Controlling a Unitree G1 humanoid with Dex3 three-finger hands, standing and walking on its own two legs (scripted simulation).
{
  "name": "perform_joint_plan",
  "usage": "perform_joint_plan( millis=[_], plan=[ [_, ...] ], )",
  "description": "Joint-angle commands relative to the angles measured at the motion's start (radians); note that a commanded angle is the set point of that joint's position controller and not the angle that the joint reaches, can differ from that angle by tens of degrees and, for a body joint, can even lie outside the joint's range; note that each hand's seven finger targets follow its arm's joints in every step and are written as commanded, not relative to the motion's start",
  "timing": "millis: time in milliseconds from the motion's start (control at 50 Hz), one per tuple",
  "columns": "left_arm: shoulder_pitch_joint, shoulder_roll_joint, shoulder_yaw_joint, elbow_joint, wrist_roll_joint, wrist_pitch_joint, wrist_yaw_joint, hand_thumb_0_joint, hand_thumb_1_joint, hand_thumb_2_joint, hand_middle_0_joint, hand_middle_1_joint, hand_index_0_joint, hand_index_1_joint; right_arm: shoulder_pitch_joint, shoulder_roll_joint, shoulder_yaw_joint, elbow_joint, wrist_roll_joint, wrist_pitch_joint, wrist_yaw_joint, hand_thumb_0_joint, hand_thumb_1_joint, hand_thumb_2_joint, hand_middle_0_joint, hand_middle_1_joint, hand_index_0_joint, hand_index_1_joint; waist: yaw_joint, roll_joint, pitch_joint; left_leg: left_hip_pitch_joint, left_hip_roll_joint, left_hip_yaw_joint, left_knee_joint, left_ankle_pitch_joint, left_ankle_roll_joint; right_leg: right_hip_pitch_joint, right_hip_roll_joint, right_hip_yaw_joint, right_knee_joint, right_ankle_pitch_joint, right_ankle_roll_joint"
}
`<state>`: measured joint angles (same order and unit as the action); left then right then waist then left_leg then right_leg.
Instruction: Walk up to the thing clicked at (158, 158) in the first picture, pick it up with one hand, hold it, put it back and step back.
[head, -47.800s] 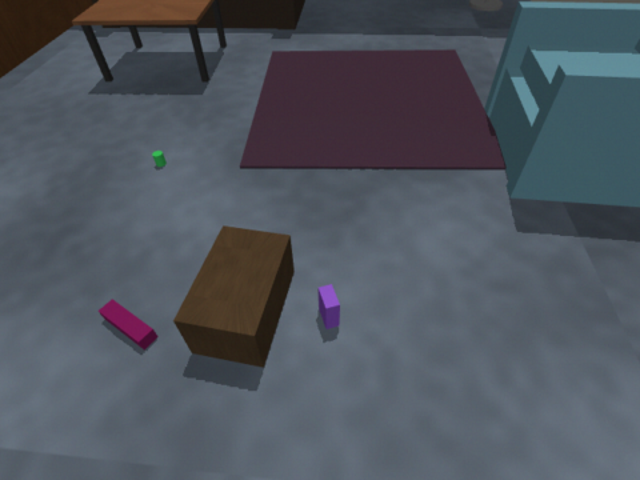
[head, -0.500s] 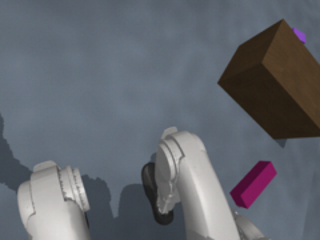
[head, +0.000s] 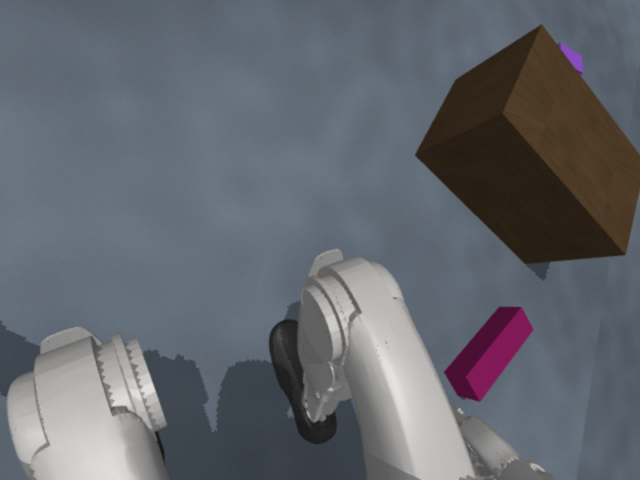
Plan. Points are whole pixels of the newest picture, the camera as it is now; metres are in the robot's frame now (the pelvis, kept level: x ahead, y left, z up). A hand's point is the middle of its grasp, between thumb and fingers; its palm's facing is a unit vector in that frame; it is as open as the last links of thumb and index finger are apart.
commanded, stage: rest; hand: left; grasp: from above
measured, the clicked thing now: out of the picture +0.44 +0.38 -0.27
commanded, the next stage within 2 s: open in 0.18 s
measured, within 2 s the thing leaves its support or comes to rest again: neither
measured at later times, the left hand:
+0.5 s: hand out of the picture +0.43 +0.37 -0.24, palm faces -0.46 -0.16 -0.87, open 7.9 cm
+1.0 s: hand out of the picture +0.43 +0.37 -0.24, palm faces -0.47 -0.17 -0.87, open 13.0 cm
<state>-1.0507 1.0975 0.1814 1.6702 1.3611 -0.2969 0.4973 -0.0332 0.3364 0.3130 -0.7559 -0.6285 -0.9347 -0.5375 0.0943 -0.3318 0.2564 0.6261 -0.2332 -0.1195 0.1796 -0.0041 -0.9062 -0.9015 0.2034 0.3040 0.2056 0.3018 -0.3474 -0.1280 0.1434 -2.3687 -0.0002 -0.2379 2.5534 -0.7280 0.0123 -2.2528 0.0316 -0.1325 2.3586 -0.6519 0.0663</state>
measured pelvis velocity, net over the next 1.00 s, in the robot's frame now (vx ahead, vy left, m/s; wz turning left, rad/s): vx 0.00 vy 0.00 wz -0.01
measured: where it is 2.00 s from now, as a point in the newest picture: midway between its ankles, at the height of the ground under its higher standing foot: (234, 444)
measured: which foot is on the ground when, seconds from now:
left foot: down 0.00-1.00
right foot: down 0.00-1.00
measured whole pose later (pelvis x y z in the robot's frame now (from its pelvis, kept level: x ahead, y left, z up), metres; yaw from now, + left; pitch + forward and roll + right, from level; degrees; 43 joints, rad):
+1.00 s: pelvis +0.00 +0.00 +0.00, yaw -1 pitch +28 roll -16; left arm -1.06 1.13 0.16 1.69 1.34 -0.31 0.51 0.00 -0.33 0.88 -0.23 -0.92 -0.23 -0.91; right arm 0.08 -0.35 0.30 0.61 -0.23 -0.13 0.19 0.00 -0.89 -0.90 0.20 0.30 0.21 0.30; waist -0.36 -0.14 0.16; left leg -2.36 0.00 -0.26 2.56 -0.73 0.01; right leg -2.24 0.04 -0.15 2.35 -0.64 0.07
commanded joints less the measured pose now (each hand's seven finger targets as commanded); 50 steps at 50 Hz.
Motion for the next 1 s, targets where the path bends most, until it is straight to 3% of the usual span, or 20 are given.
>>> perform_joint_plan(
  millis=[0, 20, 40, 120, 160, 180, 200, 240, 260, 360, 400, 420, 440, 500, 560, 580, 620, 820, 860, 980],
  plan=[
    [-0.245, 0.274, 0.008, -0.154, -0.023, 0.001, 0.043, 0.0, 0.741, 0.473, -0.962, -0.693, -1.06, -0.593, 0.196, -0.323, -0.098, 0.015, 0.001, -0.003, -0.009, 0.0, -0.906, -0.901, 0.2, 0.3, 0.2, 0.3, -0.028, 0.575, -0.684, 0.576, 0.03, 0.094, -0.283, 0.298, -0.012, 0.334, 0.04, -0.119, -0.155, 0.268, -0.087],
    [-0.261, 0.256, -0.008, -0.152, -0.031, -0.002, 0.04, 0.0, 0.736, 0.475, -0.963, -0.69, -1.058, -0.593, 0.2, -0.327, -0.096, 0.025, -0.001, -0.005, -0.007, 0.0, -0.906, -0.902, 0.2, 0.3, 0.2, 0.3, -0.035, 0.561, -0.664, 0.574, 0.03, 0.087, -0.276, 0.294, -0.014, 0.306, 0.039, -0.124, -0.153, 0.264, -0.09],
    [-0.212, 0.306, 0.04, -0.118, -0.027, 0.001, 0.044, 0.0, 0.74, 0.494, -0.967, -0.695, -1.059, -0.601, 0.199, -0.346, -0.102, 0.013, 0.0, -0.005, -0.008, 0.0, -0.905, -0.901, 0.2, 0.3, 0.2, 0.3, -0.031, 0.553, -0.66, 0.582, 0.031, 0.082, -0.278, 0.3, -0.016, 0.307, 0.037, -0.13, -0.152, 0.26, -0.09],
    [-0.211, 0.316, 0.046, -0.133, -0.018, -0.009, 0.052, 0.0, 0.754, 0.509, -0.973, -0.708, -1.066, -0.613, 0.197, -0.336, -0.091, 0.01, -0.004, 0.002, -0.009, 0.0, -0.905, -0.901, 0.2, 0.3, 0.2, 0.3, -0.026, 0.554, -0.662, 0.568, 0.033, 0.085, -0.277, 0.3, -0.013, 0.335, 0.039, -0.126, -0.156, 0.265, -0.089],
    [-0.251, 0.249, -0.012, -0.137, -0.03, -0.011, 0.048, 0.0, 0.724, 0.517, -0.951, -0.722, -1.043, -0.628, 0.179, -0.323, -0.088, 0.007, -0.001, -0.006, -0.004, 0.0, -0.906, -0.902, 0.2, 0.3, 0.2, 0.3, -0.043, 0.553, -0.659, 0.557, 0.034, 0.084, -0.276, 0.274, -0.009, 0.318, 0.043, -0.124, -0.155, 0.257, -0.086],
    [-0.217, 0.287, 0.014, -0.1, -0.032, -0.009, 0.054, 0.0, 0.71, 0.534, -0.955, -0.713, -1.037, -0.628, 0.183, -0.336, -0.091, 0.018, 0.003, -0.005, -0.006, 0.0, -0.906, -0.902, 0.2, 0.3, 0.2, 0.3, -0.033, 0.541, -0.66, 0.552, 0.036, 0.081, -0.275, 0.271, -0.007, 0.328, 0.045, -0.126, -0.16, 0.253, -0.084],
    [-0.249, 0.264, -0.014, -0.134, -0.037, -0.015, 0.055, 0.0, 0.707, 0.535, -0.954, -0.708, -1.035, -0.625, 0.19, -0.329, -0.082, 0.014, 0.003, -0.007, -0.006, 0.0, -0.906, -0.903, 0.2, 0.3, 0.2, 0.3, -0.043, 0.54, -0.654, 0.535, 0.032, 0.087, -0.269, 0.279, -0.005, 0.341, 0.047, -0.125, -0.162, 0.263, -0.083],
    [-0.214, 0.289, 0.0, -0.088, -0.026, -0.009, 0.063, 0.0, 0.726, 0.528, -0.953, -0.724, -1.043, -0.632, 0.186, -0.334, -0.081, 0.019, 0.0, -0.007, -0.007, 0.0, -0.905, -0.902, 0.2, 0.3, 0.2, 0.3, -0.037, 0.533, -0.65, 0.541, 0.033, 0.086, -0.272, 0.27, -0.005, 0.335, 0.047, -0.126, -0.157, 0.256, -0.084],
    [-0.261, 0.276, -0.018, -0.138, -0.028, -0.016, 0.063, 0.0, 0.726, 0.507, -0.953, -0.71, -1.044, -0.617, 0.199, -0.326, -0.078, 0.031, -0.001, -0.007, -0.006, 0.0, -0.905, -0.902, 0.2, 0.3, 0.2, 0.3, -0.038, 0.551, -0.657, 0.542, 0.033, 0.087, -0.275, 0.273, -0.007, 0.338, 0.049, -0.128, -0.162, 0.259, -0.083],
    [-0.236, 0.286, -0.001, -0.089, -0.022, -0.008, 0.067, 0.0, 0.326, 0.525, -0.661, -0.704, -0.732, -0.632, 0.182, -0.351, -0.084, 0.011, 0.003, -0.012, -0.004, 0.0, -0.896, -0.9, 0.201, 0.3, 0.2, 0.3, -0.047, 0.549, -0.612, 0.555, 0.037, 0.068, -0.281, 0.266, -0.016, 0.29, 0.04, -0.135, -0.147, 0.245, -0.088],
    [-0.255, 0.3, 0.006, -0.105, -0.016, -0.006, 0.066, 0.0, 0.19, 0.527, -0.575, -0.719, -0.643, -0.649, 0.185, -0.349, -0.078, 0.009, -0.001, -0.017, -0.001, 0.0, -0.896, -0.899, 0.201, 0.3, 0.2, 0.3, -0.049, 0.569, -0.626, 0.577, 0.039, 0.066, -0.287, 0.277, -0.018, 0.299, 0.039, -0.135, -0.145, 0.254, -0.086],
    [-0.296, 0.277, -0.022, -0.164, -0.024, -0.012, 0.065, 0.0, 0.135, 0.533, -0.539, -0.713, -0.602, -0.648, 0.179, -0.333, -0.074, 0.012, 0.002, -0.018, 0.002, 0.0, -0.895, -0.899, 0.201, 0.3, 0.2, 0.3, -0.038, 0.596, -0.658, 0.585, 0.038, 0.071, -0.293, 0.284, -0.018, 0.311, 0.043, -0.132, -0.147, 0.261, -0.087],
    [-0.266, 0.293, -0.001, -0.137, -0.03, -0.008, 0.07, 0.0, 0.088, 0.552, -0.511, -0.73, -0.57, -0.67, 0.174, -0.339, -0.076, 0.006, 0.002, -0.019, 0.0, 0.0, -0.896, -0.9, 0.201, 0.3, 0.2, 0.3, -0.034, 0.587, -0.679, 0.6, 0.039, 0.066, -0.293, 0.296, -0.019, 0.324, 0.042, -0.136, -0.146, 0.272, -0.085],
    [-0.204, 0.257, -0.021, -0.051, -0.026, 0.006, 0.061, 0.0, 0.005, 0.653, -0.46, -0.774, -0.502, -0.731, 0.184, -0.344, -0.08, 0.012, 0.001, -0.019, 0.004, 0.0, -0.895, -0.9, 0.201, 0.3, 0.201, 0.3, -0.051, 0.546, -0.611, 0.554, 0.037, 0.071, -0.286, 0.27, -0.014, 0.299, 0.044, -0.138, -0.15, 0.251, -0.082],
    [-0.235, 0.288, -0.004, -0.086, -0.029, 0.004, 0.058, 0.0, -0.08, 0.694, -0.399, -0.809, -0.437, -0.77, 0.189, -0.343, -0.073, 0.015, 0.0, -0.018, 0.002, 0.0, -0.894, -0.9, 0.201, 0.301, 0.201, 0.301, -0.053, 0.551, -0.623, 0.537, 0.035, 0.08, -0.279, 0.274, -0.009, 0.336, 0.042, -0.127, -0.162, 0.263, -0.081],
    [-0.259, 0.281, -0.016, -0.116, -0.037, 0.001, 0.057, 0.0, -0.123, 0.717, -0.379, -0.819, -0.408, -0.789, 0.171, -0.339, -0.073, 0.005, 0.004, -0.02, 0.0, 0.0, -0.897, -0.901, 0.201, 0.301, 0.201, 0.301, -0.038, 0.554, -0.644, 0.542, 0.035, 0.081, -0.277, 0.259, -0.008, 0.337, 0.043, -0.125, -0.166, 0.252, -0.084],
    [-0.23, 0.297, -0.004, -0.08, -0.04, 0.004, 0.054, 0.0, -0.156, 0.752, -0.353, -0.845, -0.38, -0.818, 0.182, -0.35, -0.072, 0.004, 0.003, -0.024, 0.001, 0.0, -0.896, -0.901, 0.201, 0.3, 0.201, 0.3, -0.052, 0.532, -0.626, 0.523, 0.033, 0.084, -0.274, 0.254, -0.004, 0.345, 0.043, -0.126, -0.172, 0.25, -0.08],
    [-0.22, 0.305, -0.003, -0.099, -0.042, -0.013, 0.043, 0.0, -0.356, 0.901, -0.209, -0.927, -0.21, -0.926, 0.176, -0.348, -0.066, 0.002, 0.005, -0.016, -0.004, 0.0, -0.893, -0.9, 0.201, 0.3, 0.201, 0.3, -0.048, 0.54, -0.628, 0.534, 0.036, 0.077, -0.275, 0.26, -0.011, 0.341, 0.044, -0.132, -0.168, 0.245, -0.084],
    [-0.246, 0.298, -0.01, -0.134, -0.045, -0.019, 0.049, 0.0, -0.39, 0.924, -0.177, -0.953, -0.179, -0.951, 0.164, -0.348, -0.067, -0.002, 0.005, -0.014, -0.007, 0.0, -0.892, -0.9, 0.201, 0.3, 0.201, 0.3, -0.034, 0.561, -0.65, 0.563, 0.038, 0.069, -0.282, 0.285, -0.016, 0.334, 0.042, -0.137, -0.161, 0.263, -0.087],
    [-0.236, 0.299, -0.009, -0.102, -0.032, -0.009, 0.052, 0.0, -0.504, 0.987, -0.094, -0.996, -0.085, -1.005, 0.177, -0.349, -0.066, 0.003, 0.002, -0.015, -0.002, 0.0, -0.891, -0.899, 0.201, 0.3, 0.2, 0.3, -0.052, 0.558, -0.61, 0.543, 0.038, 0.077, -0.277, 0.27, -0.011, 0.322, 0.044, -0.132, -0.165, 0.254, -0.084]
  ],
)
